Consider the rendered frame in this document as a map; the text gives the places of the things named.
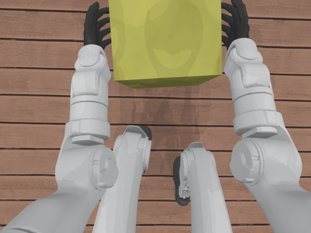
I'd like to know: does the robot right upper arm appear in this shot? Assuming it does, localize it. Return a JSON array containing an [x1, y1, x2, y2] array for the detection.
[[229, 137, 311, 233]]

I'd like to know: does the right robot forearm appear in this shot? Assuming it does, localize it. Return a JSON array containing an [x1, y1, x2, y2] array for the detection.
[[224, 38, 296, 148]]

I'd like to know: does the right robot thigh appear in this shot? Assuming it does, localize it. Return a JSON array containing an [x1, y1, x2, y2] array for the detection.
[[180, 148, 233, 233]]

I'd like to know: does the robot left shin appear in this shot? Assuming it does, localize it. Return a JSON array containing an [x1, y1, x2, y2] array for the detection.
[[113, 125, 147, 152]]

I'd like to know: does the right robot hand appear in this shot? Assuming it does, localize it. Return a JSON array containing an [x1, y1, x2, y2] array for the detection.
[[221, 0, 250, 51]]

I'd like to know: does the left robot hand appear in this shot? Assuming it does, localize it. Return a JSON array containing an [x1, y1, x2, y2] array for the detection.
[[84, 2, 111, 50]]

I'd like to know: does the carton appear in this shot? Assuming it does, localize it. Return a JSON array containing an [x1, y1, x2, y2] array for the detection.
[[108, 0, 222, 89]]

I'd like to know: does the robot left upper arm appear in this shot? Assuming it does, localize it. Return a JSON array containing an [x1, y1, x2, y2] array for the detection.
[[0, 145, 119, 233]]

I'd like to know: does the left robot forearm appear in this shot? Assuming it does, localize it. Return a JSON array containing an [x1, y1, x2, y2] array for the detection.
[[57, 44, 111, 160]]

